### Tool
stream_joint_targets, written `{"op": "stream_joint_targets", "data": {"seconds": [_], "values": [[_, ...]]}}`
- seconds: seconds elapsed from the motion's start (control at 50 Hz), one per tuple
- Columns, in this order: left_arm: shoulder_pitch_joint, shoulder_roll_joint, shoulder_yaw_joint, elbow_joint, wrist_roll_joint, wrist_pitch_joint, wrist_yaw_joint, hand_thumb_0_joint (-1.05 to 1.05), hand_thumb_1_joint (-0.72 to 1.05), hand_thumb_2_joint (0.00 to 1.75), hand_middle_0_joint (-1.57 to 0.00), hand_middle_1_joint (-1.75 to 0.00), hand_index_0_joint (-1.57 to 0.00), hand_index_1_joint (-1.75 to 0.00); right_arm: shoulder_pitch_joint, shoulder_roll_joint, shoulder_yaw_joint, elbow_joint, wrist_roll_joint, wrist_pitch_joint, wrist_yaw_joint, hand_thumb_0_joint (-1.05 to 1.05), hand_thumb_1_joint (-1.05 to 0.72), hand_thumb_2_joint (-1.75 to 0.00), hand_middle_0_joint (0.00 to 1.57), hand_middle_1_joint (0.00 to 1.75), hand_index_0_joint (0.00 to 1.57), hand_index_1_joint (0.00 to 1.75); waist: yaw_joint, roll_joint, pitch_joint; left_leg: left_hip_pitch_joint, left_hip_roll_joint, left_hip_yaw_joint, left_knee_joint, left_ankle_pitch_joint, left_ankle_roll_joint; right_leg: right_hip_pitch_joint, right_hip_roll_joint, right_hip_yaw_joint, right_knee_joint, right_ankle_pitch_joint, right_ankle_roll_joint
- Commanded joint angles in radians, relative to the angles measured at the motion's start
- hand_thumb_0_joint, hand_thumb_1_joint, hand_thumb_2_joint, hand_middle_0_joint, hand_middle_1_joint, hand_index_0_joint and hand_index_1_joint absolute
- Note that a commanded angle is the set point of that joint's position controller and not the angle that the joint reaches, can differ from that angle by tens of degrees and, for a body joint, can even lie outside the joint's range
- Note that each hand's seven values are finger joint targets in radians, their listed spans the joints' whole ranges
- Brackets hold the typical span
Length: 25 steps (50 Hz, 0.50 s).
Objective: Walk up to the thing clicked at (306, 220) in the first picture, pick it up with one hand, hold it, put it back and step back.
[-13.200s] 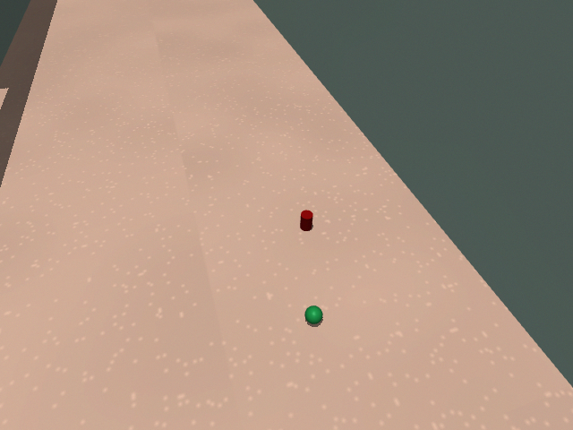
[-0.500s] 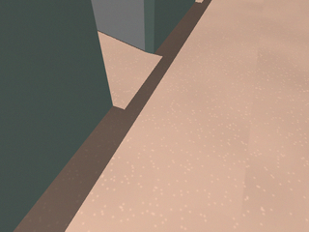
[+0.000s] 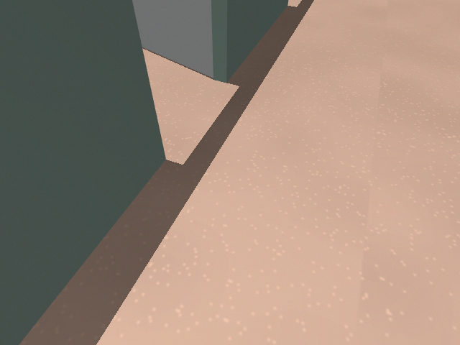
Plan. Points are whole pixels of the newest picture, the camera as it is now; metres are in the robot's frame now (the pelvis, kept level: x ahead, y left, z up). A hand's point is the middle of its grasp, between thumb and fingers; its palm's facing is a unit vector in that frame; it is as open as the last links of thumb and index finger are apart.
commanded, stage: stand
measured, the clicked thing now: out of the picture -0.19 -0.81 -0.74
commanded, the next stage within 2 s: walk up in 1.14 s
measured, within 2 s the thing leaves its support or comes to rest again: neither
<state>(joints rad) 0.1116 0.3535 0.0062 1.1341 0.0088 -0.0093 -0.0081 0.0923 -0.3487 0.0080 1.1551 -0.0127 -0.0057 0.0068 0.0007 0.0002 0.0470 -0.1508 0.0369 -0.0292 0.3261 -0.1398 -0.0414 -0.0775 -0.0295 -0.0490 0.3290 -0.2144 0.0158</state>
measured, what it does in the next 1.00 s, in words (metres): stands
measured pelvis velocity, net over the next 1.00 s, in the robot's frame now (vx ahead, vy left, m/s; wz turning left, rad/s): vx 0.01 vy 0.00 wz -0.01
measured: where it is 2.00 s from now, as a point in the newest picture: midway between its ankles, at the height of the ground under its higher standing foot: outside the picture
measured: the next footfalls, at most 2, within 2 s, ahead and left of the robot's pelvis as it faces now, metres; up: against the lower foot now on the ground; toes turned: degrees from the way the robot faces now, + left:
right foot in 1.80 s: -0.02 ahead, -0.05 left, +0.00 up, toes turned -41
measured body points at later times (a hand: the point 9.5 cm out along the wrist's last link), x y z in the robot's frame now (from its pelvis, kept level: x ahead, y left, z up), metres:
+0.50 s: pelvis +0.01 +0.00 +0.00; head +0.01 +0.00 +0.45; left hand +0.08 +0.30 -0.13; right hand +0.08 -0.30 -0.13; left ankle +0.03 +0.15 -0.75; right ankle -0.02 -0.13 -0.75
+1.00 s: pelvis +0.01 +0.00 +0.00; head +0.02 +0.00 +0.45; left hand +0.08 +0.30 -0.13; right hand +0.08 -0.30 -0.13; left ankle +0.03 +0.15 -0.75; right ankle -0.02 -0.13 -0.75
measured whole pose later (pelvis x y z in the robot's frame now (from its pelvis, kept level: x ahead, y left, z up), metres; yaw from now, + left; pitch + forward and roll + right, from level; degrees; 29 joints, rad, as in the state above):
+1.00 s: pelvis +0.01 +0.00 +0.00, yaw +0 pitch -2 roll +0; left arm 0.12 0.36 0.00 1.12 0.01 -0.01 0.00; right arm 0.10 -0.35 0.01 1.14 -0.01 0.00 0.01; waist 0.00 0.00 0.05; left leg -0.14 0.04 -0.02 0.32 -0.15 -0.04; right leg -0.07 -0.02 -0.04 0.32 -0.22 0.01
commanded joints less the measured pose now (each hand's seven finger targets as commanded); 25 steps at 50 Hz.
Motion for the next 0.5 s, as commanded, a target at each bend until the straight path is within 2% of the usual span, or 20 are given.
{"op": "stream_joint_targets", "data": {"seconds": [0.0, 0.08, 0.18, 0.26, 0.34, 0.48], "values": [[-0.045, 0.217, 0.040, -0.064, -0.001, -0.017, 0.011, 0.00, 0.90, 0.90, -0.20, -0.30, -0.20, -0.30, -0.048, -0.211, -0.040, -0.058, 0.005, -0.022, -0.013, 0.00, -0.90, -0.90, 0.20, 0.30, 0.20, 0.30, 0.001, -0.002, -0.069, 0.031, 0.091, -0.068, -0.039, 0.141, 0.039, -0.023, -0.109, 0.081, -0.072, 0.094, -0.028], [-0.045, 0.218, 0.042, -0.061, -0.001, -0.015, 0.012, 0.00, 0.90, 0.90, -0.20, -0.30, -0.20, -0.30, -0.041, -0.211, -0.039, -0.058, 0.005, -0.020, -0.014, 0.00, -0.90, -0.90, 0.20, 0.30, 0.20, 0.30, 0.000, 0.000, -0.064, 0.023, 0.089, -0.071, -0.044, 0.099, 0.043, -0.023, -0.112, 0.085, -0.071, 0.066, -0.029], [-0.041, 0.217, 0.039, -0.065, -0.001, -0.017, 0.013, 0.00, 0.90, 0.90, -0.20, -0.30, -0.20, -0.30, -0.044, -0.213, -0.041, -0.061, 0.004, -0.021, -0.013, 0.00, -0.90, -0.90, 0.20, 0.30, 0.20, 0.30, 0.000, -0.003, -0.069, 0.038, 0.091, -0.069, -0.035, 0.150, 0.041, -0.024, -0.110, 0.083, -0.073, 0.099, -0.027], [-0.034, 0.216, 0.038, -0.062, -0.001, -0.017, 0.010, 0.00, 0.90, 0.90, -0.20, -0.30, -0.20, -0.30, -0.044, -0.213, -0.039, -0.060, 0.005, -0.022, -0.013, 0.00, -0.90, -0.90, 0.20, 0.30, 0.20, 0.30, 0.000, 0.011, -0.058, 0.035, 0.087, -0.069, -0.043, 0.109, 0.039, -0.035, -0.108, 0.083, -0.072, 0.075, -0.029], [-0.033, 0.221, 0.040, -0.065, 0.001, -0.017, 0.013, 0.00, 0.90, 0.90, -0.20, -0.30, -0.20, -0.30, -0.045, -0.210, -0.039, -0.064, 0.005, -0.023, -0.014, 0.00, -0.90, -0.90, 0.20, 0.30, 0.20, 0.30, 0.004, 0.003, -0.083, 0.049, 0.095, -0.071, -0.035, 0.171, 0.044, -0.019, -0.112, 0.082, -0.061, 0.127, -0.029], [-0.032, 0.215, 0.037, -0.068, -0.001, -0.017, 0.013, 0.00, 0.90, 0.90, -0.20, -0.30, -0.20, -0.30, -0.038, -0.217, -0.039, -0.065, 0.004, -0.021, -0.016, 0.00, -0.90, -0.90, 0.20, 0.30, 0.20, 0.30, 0.002, 0.010, -0.086, 0.054, 0.096, -0.058, -0.025, 0.183, 0.045, -0.012, -0.115, 0.086, -0.061, 0.152, -0.029]]}}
